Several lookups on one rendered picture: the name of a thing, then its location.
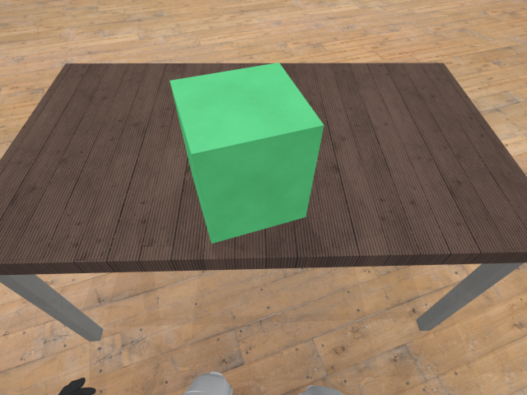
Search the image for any left robot hand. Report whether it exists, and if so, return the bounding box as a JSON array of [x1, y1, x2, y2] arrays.
[[59, 378, 96, 395]]

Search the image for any carton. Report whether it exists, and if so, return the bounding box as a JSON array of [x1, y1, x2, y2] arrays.
[[170, 63, 324, 244]]

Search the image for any table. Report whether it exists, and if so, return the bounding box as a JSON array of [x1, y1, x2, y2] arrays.
[[0, 63, 527, 342]]

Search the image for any left robot thigh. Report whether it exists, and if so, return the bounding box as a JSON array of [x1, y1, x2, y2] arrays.
[[183, 374, 233, 395]]

